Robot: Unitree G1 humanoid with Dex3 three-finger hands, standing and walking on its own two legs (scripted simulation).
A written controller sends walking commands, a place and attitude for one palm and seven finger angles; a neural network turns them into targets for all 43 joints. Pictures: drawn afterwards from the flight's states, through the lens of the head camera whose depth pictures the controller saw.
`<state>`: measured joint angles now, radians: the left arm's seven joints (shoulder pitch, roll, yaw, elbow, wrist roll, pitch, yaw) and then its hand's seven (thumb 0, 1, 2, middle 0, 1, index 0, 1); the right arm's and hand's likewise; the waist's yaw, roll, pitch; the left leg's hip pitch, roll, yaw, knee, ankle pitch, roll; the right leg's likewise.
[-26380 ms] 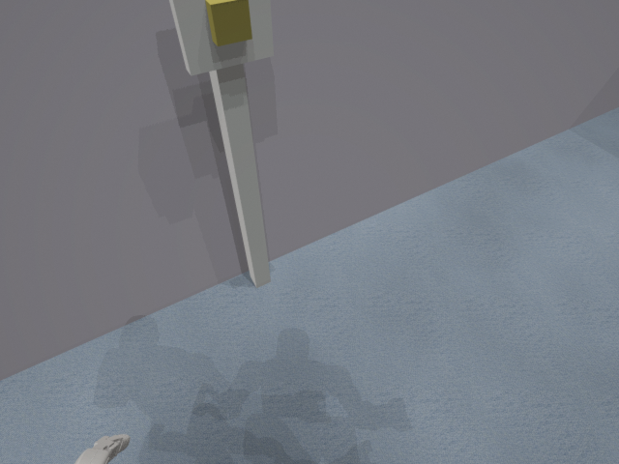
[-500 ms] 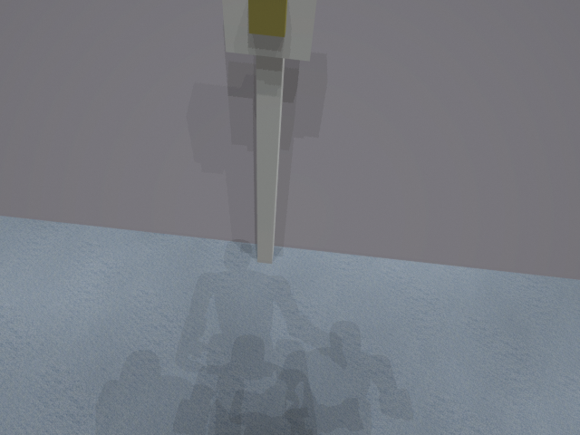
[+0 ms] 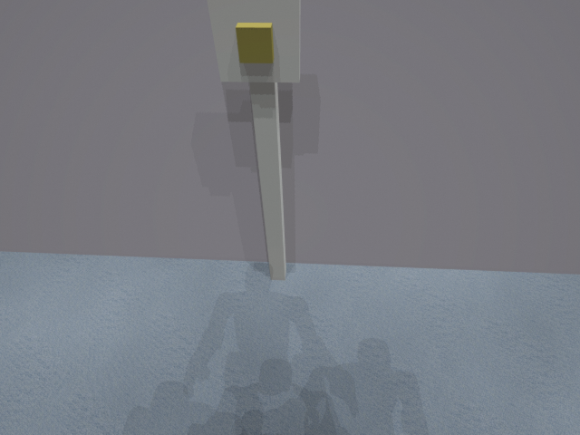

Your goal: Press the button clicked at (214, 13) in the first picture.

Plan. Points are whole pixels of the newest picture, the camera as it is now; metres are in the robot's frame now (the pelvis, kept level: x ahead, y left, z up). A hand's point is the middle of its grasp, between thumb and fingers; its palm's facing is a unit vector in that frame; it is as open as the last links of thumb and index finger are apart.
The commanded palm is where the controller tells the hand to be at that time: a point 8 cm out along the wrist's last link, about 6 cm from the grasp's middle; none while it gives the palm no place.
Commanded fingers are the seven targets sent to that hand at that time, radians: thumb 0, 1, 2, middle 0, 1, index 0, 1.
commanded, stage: let the arm hang, fingers relaxed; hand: left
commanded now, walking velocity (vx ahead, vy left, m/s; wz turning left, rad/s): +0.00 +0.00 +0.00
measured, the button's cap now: (255, 42) +0.80 +0.11 +0.19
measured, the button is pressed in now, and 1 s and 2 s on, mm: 0 0 0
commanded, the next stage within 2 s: stand and wait in 0.24 s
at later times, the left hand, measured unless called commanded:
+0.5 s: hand out of the picture +0.06 +0.20 -0.16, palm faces -0.01 -0.96 -0.28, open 7.4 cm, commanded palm none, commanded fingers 0.00 0.90 0.90 -0.20 -0.30 -0.20 -0.30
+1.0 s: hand out of the picture +0.11 +0.21 -0.15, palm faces -0.02 -0.95 -0.31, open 7.4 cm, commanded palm none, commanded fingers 0.00 0.90 0.90 -0.20 -0.30 -0.20 -0.30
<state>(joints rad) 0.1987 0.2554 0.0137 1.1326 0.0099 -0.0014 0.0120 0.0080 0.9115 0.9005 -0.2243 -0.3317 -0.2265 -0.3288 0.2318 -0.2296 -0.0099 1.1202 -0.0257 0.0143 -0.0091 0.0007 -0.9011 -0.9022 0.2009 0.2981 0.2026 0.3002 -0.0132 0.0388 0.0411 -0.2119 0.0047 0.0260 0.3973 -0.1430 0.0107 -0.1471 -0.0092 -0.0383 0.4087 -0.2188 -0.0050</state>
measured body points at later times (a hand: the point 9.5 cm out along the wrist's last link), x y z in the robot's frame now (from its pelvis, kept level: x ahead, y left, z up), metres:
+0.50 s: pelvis +0.02 -0.02 +0.00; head +0.03 -0.02 +0.45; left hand +0.06 +0.25 -0.14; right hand +0.05 -0.28 -0.15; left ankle +0.05 +0.11 -0.74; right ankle +0.00 -0.12 -0.74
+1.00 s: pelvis +0.04 -0.03 +0.00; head +0.05 -0.04 +0.45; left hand +0.11 +0.26 -0.13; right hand +0.10 -0.31 -0.14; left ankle +0.05 +0.11 -0.74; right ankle +0.00 -0.12 -0.74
